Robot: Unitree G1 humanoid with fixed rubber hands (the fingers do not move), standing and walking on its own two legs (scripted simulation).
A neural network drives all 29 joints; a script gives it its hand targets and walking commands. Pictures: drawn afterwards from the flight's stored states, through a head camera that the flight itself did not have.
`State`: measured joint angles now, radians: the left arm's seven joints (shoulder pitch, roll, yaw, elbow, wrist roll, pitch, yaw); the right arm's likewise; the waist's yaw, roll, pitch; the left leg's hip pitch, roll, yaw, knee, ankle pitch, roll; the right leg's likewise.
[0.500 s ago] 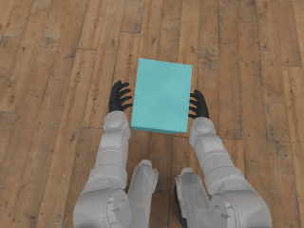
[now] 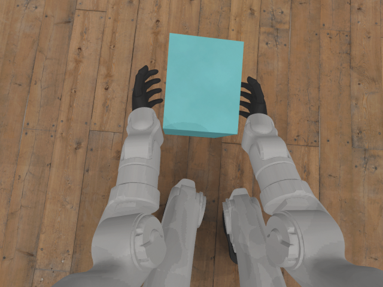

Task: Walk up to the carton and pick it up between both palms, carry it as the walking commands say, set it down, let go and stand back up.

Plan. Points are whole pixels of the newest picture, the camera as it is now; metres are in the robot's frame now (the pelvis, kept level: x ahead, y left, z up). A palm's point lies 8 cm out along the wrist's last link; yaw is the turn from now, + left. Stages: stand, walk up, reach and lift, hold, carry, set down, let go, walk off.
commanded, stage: set down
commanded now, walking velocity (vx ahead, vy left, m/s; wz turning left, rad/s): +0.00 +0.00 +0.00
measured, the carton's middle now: (196, 96) +0.51 +0.08 -0.19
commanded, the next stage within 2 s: none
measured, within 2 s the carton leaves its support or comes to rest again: rests again in 1.82 s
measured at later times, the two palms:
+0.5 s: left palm (152, 110) +0.46 +0.18 -0.19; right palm (247, 118) +0.47 -0.05 -0.20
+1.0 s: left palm (158, 118) +0.47 +0.18 -0.30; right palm (238, 123) +0.49 -0.05 -0.31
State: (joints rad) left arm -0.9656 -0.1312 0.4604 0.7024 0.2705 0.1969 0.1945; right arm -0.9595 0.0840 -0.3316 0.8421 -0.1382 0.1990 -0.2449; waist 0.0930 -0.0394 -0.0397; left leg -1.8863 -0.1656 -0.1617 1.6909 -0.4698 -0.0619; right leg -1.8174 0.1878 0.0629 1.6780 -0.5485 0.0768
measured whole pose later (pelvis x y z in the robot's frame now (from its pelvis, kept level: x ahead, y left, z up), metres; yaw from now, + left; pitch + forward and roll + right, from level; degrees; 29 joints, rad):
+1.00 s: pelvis -0.03 +0.00 -0.12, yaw -2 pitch +30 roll -3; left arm -1.31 0.08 0.38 0.73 0.08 0.24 0.18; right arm -1.35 -0.09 -0.17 0.85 0.05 0.27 -0.29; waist 0.12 -0.04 0.53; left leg -2.08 -0.14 -0.10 2.09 -0.53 -0.08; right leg -2.03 0.26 0.06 2.09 -0.59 0.12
